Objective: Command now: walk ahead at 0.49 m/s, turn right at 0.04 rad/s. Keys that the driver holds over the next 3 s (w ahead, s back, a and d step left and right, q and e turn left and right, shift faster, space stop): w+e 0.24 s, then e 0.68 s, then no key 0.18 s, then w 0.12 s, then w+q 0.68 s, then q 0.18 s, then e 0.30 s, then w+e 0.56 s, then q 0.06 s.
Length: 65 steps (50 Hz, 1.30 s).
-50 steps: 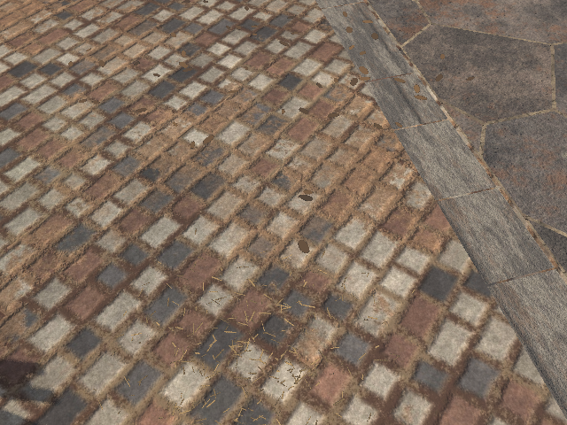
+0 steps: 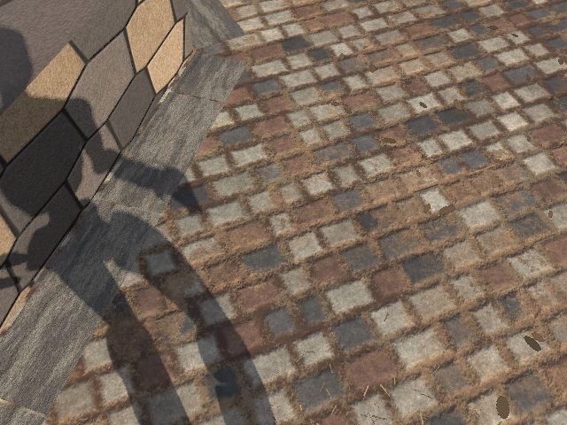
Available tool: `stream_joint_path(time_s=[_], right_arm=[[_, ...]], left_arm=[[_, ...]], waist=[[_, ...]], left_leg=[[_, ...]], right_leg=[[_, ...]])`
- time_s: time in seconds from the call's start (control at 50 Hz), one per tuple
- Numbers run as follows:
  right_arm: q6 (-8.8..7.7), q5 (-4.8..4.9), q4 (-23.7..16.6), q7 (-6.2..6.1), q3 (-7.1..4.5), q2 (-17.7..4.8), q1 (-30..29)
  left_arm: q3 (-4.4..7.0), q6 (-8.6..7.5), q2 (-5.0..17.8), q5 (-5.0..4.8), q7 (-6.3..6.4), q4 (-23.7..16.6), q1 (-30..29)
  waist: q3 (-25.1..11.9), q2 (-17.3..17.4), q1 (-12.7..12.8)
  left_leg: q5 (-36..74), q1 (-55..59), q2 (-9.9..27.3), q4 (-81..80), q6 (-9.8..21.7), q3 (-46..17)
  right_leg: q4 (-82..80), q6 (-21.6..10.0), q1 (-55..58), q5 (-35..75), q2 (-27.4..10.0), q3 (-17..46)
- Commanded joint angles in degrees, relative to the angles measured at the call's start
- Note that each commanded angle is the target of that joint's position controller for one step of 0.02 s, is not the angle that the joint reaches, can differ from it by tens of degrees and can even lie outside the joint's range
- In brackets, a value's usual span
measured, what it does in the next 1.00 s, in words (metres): walks ahead, turning right: right foot, then left foot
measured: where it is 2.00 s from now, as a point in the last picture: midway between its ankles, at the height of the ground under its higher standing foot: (389, 315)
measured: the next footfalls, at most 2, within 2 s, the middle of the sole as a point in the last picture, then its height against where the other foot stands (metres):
right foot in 0.40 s outside the picture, level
left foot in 0.90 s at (293, 407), level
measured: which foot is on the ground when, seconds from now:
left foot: down 0.00-0.42, up 0.44-0.88, down 0.90-1.00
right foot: up 0.00-0.38, down 0.40-0.90, up 0.92-1.00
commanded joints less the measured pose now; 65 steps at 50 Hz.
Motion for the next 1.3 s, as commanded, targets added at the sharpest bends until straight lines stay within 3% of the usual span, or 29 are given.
stream_joint_path(time_s=[0.02,0.12,0.24,0.3,0.34,0.38,0.4,0.42,0.44,0.46,0.48,0.5,0.58,0.64,0.7,0.82,0.88,0.9,0.92,0.94,0.96,1.02,1.1,1.14,1.18,1.24,1.26,1.28,1.3], right_arm=[[-2.45,-0.78,-1.24,-0.23,-1.92,-5.22,2.53],[-3.92,-1.26,2.77,-0.92,-2.39,-6.13,3.88],[-3.20,-0.57,5.44,-1.90,-2.72,-8.33,6.73],[-1.28,0.02,6.57,-2.70,-3.06,-9.54,7.46],[0.01,0.54,6.24,-3.64,-3.43,-11.06,6.36],[1.02,0.87,5.39,-4.50,-3.60,-11.64,4.64],[0.88,0.97,4.88,-4.60,-3.02,-10.42,4.36],[0.13,-2.20,3.34,-4.00,-0.92,-3.59,9.94],[-0.97,-1.89,2.57,-2.79,0.08,-4.13,15.08],[-1.16,-0.20,3.45,-2.18,-1.42,-10.56,9.78],[-0.93,0.77,1.48,-2.34,-1.32,-10.24,4.98],[-0.36,0.05,1.73,-3.16,-1.16,-9.07,3.55],[2.07,-0.79,2.44,-4.37,-1.13,-7.51,6.58],[2.45,-1.05,2.31,-5.12,-0.87,-6.75,5.05],[2.99,-0.63,1.59,-5.16,-0.93,-6.64,1.97],[1.40,-0.09,0.40,-4.06,-1.33,-6.90,-1.25],[0.35,0.09,1.64,-3.33,-2.18,-7.60,2.94],[0.44,-0.77,1.48,-3.53,-3.11,-11.02,3.86],[1.39,-2.30,1.35,-3.82,-4.24,-16.10,1.46],[1.37,-3.01,0.63,-3.69,-3.72,-12.58,2.10],[1.39,-2.51,-0.14,-3.89,-2.88,-9.87,0.65],[1.97,-0.35,-0.16,-4.16,-1.86,-7.17,-1.74],[3.00,-0.76,0.74,-4.35,-1.93,-7.35,-0.34],[3.29,-0.33,1.45,-4.09,-2.06,-7.85,0.87],[3.50,0.39,2.20,-3.64,-2.63,-10.38,2.85],[3.22,1.35,3.27,-3.16,-2.07,-9.75,4.11],[2.51,0.80,2.97,-2.77,-0.98,-6.71,2.71],[1.31,-0.16,0.99,-2.05,0.59,-0.92,0.15],[0.22,1.43,-2.23,-2.31,-0.43,-5.18,-4.99]], left_arm=[[1.74,0.49,6.28,0.18,0.19,-3.06,2.80],[1.59,1.91,3.96,0.70,0.72,-4.30,-1.84],[0.44,0.87,1.27,0.96,-1.30,-7.54,-11.53],[0.47,0.65,1.35,1.81,-2.83,-10.57,-15.08],[1.30,0.69,2.90,1.98,-3.77,-11.54,-12.79],[3.44,1.03,6.81,1.92,-3.68,-9.74,-2.30],[4.82,1.15,9.71,2.04,-2.72,-8.54,4.41],[5.53,1.71,15.20,2.29,-1.31,-8.83,5.16],[5.23,1.27,16.45,3.42,-1.58,-12.05,3.56],[4.66,1.78,12.30,3.11,-1.92,-13.38,2.01],[3.94,2.00,9.96,2.19,-1.82,-13.41,-1.55],[3.54,2.36,8.24,1.27,-1.50,-13.35,-4.03],[3.61,3.33,8.27,2.59,-0.45,-14.14,-8.40],[4.08,3.97,9.41,2.19,0.71,-13.74,-7.79],[4.12,5.42,9.51,1.73,1.81,-14.33,-8.93],[4.27,6.71,9.12,2.02,1.89,-14.82,-8.50],[3.97,7.25,8.00,0.95,1.89,-15.22,-9.72],[3.35,7.33,5.74,1.14,1.84,-15.31,-7.59],[3.09,6.97,4.31,1.10,1.60,-16.65,-5.08],[4.49,6.22,9.50,2.29,1.49,-16.02,-5.60],[5.40,6.25,11.42,1.82,1.43,-14.69,-5.19],[4.40,7.85,6.84,1.66,2.00,-12.47,-4.58],[2.71,7.66,3.07,1.39,1.85,-13.70,-8.39],[1.67,7.51,1.27,1.58,1.18,-13.88,-9.31],[1.92,7.16,2.70,1.23,0.58,-13.56,-9.31],[2.25,5.73,3.22,1.27,0.21,-10.49,-4.05],[2.46,5.19,4.10,1.46,0.59,-9.54,0.50],[3.50,4.88,8.73,2.50,1.20,-8.25,6.68],[5.11,3.99,13.52,3.43,0.45,-7.26,8.20]], waist=[[-7.10,3.50,-0.71],[-1.74,3.22,-1.49],[0.79,2.44,-5.86],[1.44,2.65,-6.30],[-2.13,5.16,-4.19],[-8.68,5.92,1.58],[-12.45,2.89,5.61],[-18.69,-12.20,0.97],[-31.81,-14.78,-0.84],[-32.59,-3.16,3.62],[-23.78,-1.11,2.37],[-16.45,3.12,0.43],[-11.44,-2.67,-4.04],[-13.75,-3.20,-3.39],[-13.47,-4.89,-2.52],[-11.21,-8.87,-0.62],[-11.01,-8.56,-3.37],[-12.09,-2.28,-2.29],[-9.06,16.06,1.59],[-9.79,15.85,-1.05],[-9.53,10.70,-0.83],[-7.50,7.60,-0.75],[-8.73,11.46,-2.61],[-9.95,13.07,-3.89],[-7.52,14.90,-4.94],[-4.03,10.23,-1.73],[-5.58,6.85,0.61],[-8.74,-6.50,2.49],[-3.19,-12.91,4.76]], left_leg=[[7.42,12.14,17.39,-19.34,10.10,-17.66],[13.11,10.25,15.53,-23.13,7.76,-5.96],[14.43,17.30,16.32,-23.71,5.04,1.07],[29.31,23.04,17.90,-17.18,3.94,3.37],[43.32,25.71,18.34,-10.36,2.32,4.14],[50.70,24.42,16.64,4.56,-0.18,5.25],[41.70,18.18,13.37,17.91,-3.15,6.52],[-8.63,0.24,6.73,37.46,-6.64,5.89],[-32.48,-14.48,-2.15,54.64,-8.91,-6.02],[-27.40,-15.75,2.31,55.68,-7.91,-12.47],[-22.34,-18.32,4.25,51.76,-7.27,-10.88],[-19.11,-18.65,6.33,47.23,-7.79,-9.76],[-14.00,-9.19,6.47,36.80,-9.92,-8.42],[-10.45,-9.61,5.49,29.97,-11.50,-8.94],[-6.22,-9.22,4.88,23.78,-11.77,-9.98],[-8.06,-4.52,2.88,10.24,-10.00,-10.75],[0.66,5.24,3.69,-7.14,-7.38,-9.71],[4.75,11.93,12.69,-10.15,-4.11,-16.31],[18.31,14.83,23.90,-11.62,4.82,-29.78],[22.74,12.96,28.74,-12.00,10.88,-35.23],[22.74,12.04,26.21,-10.61,10.12,-30.10],[22.85,12.26,18.76,-8.80,5.95,-19.10],[22.69,15.57,16.42,-8.67,6.28,-14.19],[4.86,13.57,15.94,-11.22,6.02,-14.00],[-11.16,9.80,16.60,-14.00,6.43,-16.74],[-19.21,0.50,15.01,-12.77,3.87,-17.19],[-18.69,-6.55,12.72,-6.98,0.84,-15.63],[-19.38,-17.89,5.50,10.34,-4.03,-5.75],[-23.53,-24.78,4.95,18.50,-4.84,-4.88]], right_leg=[[-1.22,0.92,-10.21,6.14,-4.95,4.13],[-11.69,3.41,-16.45,17.06,-3.75,6.02],[-30.76,1.98,-16.88,29.51,-1.94,1.20],[-35.92,0.52,-18.01,24.82,-0.14,-2.20],[-36.80,-1.14,-13.60,19.21,2.72,-4.70],[-39.07,-3.74,-0.76,17.38,7.04,-6.24],[-44.53,-5.96,11.03,28.14,7.03,-3.84],[-37.66,-11.63,29.63,58.53,-6.47,12.88],[-42.13,-25.43,43.46,59.70,-19.06,40.67],[-44.94,-22.71,40.78,52.99,-15.93,34.04],[-46.16,-19.69,33.08,46.66,-12.94,26.77],[-47.88,-17.01,24.23,42.42,-9.84,22.25],[-51.91,-15.32,6.36,41.89,-4.69,16.09],[-50.59,-14.46,6.83,41.04,-3.77,15.92],[-51.04,-12.08,5.81,23.94,-2.07,18.22],[-48.85,-10.85,7.41,17.14,-1.95,25.52],[-43.96,-7.90,7.24,20.19,0.69,26.90],[-37.06,-4.83,2.41,8.20,4.31,22.92],[-26.64,-0.85,-10.00,-10.92,14.47,10.27],[-12.18,2.25,-12.40,-16.00,12.05,8.36],[-5.82,3.26,-11.99,-12.53,10.61,8.87],[-0.65,5.90,-12.36,-5.79,10.28,7.49],[-15.24,7.03,-7.53,-4.45,8.22,3.17],[-26.31,6.15,-0.52,-4.56,6.19,0.23],[-34.01,4.69,4.10,-3.96,7.07,-3.00],[-50.66,-0.58,17.43,4.91,7.57,-3.70],[-51.73,-2.70,26.59,4.43,2.19,2.96],[-53.53,-6.91,34.95,-0.94,-9.55,17.95],[-60.65,-14.71,25.68,-9.69,-18.61,30.70]])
